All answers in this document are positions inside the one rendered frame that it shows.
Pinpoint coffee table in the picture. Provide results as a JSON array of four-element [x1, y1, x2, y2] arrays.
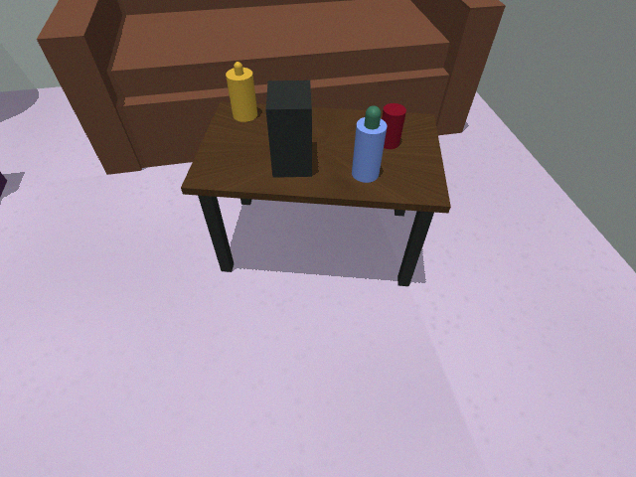
[[181, 101, 451, 286]]

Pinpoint sofa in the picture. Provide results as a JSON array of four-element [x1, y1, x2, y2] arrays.
[[37, 0, 506, 175]]

